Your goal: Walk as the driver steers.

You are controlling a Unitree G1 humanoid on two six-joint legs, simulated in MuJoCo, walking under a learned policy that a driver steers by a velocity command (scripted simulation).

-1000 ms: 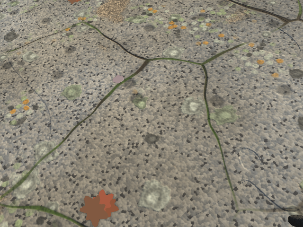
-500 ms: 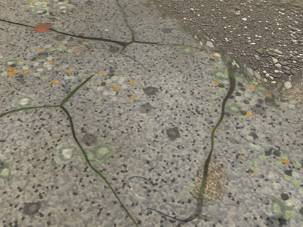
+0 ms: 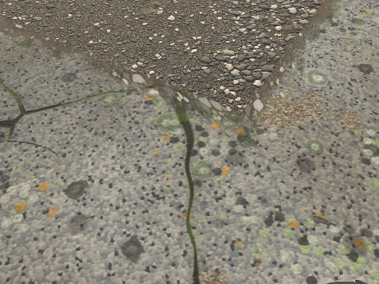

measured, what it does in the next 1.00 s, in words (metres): walks ahead, turning right: left foot, then right foot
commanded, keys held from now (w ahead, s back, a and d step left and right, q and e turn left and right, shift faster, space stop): w+e+shift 0.04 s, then e+shift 0.28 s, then w+e+shift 0.32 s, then e+shift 0.36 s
